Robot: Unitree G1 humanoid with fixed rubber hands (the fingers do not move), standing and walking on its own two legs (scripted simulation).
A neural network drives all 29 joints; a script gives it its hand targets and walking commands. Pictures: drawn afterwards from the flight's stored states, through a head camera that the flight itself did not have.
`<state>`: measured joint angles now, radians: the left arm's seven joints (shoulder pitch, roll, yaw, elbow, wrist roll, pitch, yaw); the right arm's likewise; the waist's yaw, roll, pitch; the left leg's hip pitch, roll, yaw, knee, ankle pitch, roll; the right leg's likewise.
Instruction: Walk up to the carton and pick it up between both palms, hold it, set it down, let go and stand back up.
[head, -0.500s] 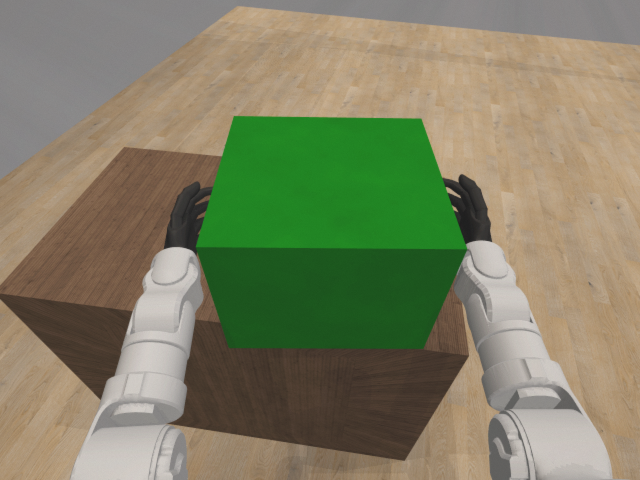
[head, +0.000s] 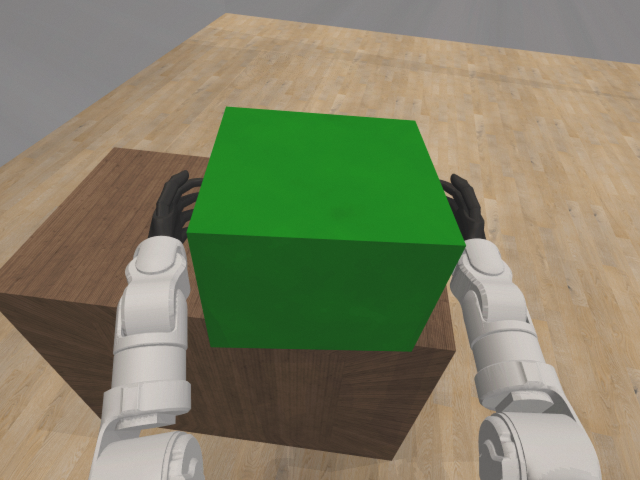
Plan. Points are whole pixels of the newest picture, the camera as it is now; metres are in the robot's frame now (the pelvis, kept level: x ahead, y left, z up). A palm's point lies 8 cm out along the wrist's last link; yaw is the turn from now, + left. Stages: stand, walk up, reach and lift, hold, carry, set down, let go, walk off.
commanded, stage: reach and lift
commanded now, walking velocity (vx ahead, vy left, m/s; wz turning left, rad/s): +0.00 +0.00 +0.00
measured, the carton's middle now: (318, 228) +0.42 -0.02 +0.10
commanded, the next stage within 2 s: hold in 0.66 s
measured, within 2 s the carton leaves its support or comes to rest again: neither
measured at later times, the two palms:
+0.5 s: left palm (151, 226) +0.37 +0.18 +0.16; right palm (451, 219) +0.37 -0.18 +0.15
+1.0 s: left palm (150, 223) +0.35 +0.18 +0.18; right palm (462, 211) +0.36 -0.19 +0.17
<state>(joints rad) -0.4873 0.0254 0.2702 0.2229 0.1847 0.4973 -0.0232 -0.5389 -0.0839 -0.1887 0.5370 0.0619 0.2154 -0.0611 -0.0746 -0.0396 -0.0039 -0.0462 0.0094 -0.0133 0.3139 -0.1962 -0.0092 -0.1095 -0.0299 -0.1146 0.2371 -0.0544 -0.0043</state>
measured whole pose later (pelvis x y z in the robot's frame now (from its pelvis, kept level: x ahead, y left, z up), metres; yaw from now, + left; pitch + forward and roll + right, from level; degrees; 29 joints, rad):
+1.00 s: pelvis +0.00 -0.01 +0.00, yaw +0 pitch -5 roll +0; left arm -0.53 0.02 0.32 0.07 0.22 0.68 -0.05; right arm -0.62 -0.10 -0.15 0.48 0.11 0.34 -0.07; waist -0.06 -0.04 0.01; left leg -0.02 0.02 -0.01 0.31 -0.19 -0.01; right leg -0.09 -0.02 -0.11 0.24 -0.05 -0.01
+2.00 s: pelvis +0.00 +0.00 +0.00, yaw +1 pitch -7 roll -1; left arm -0.52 0.03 0.35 -0.01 0.25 0.74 -0.10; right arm -0.59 -0.07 -0.13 0.37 0.11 0.40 -0.11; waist -0.08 -0.03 0.04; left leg 0.01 0.01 -0.03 0.31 -0.20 -0.01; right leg -0.05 -0.03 -0.13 0.23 -0.06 -0.01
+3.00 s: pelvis +0.00 +0.00 +0.00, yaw +1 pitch -7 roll -1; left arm -0.52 0.03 0.35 0.01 0.25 0.71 -0.10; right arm -0.59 -0.07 -0.13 0.39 0.11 0.36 -0.11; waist -0.08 -0.04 0.04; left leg 0.01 0.01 -0.03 0.31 -0.20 -0.01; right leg -0.04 -0.02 -0.13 0.22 -0.06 -0.01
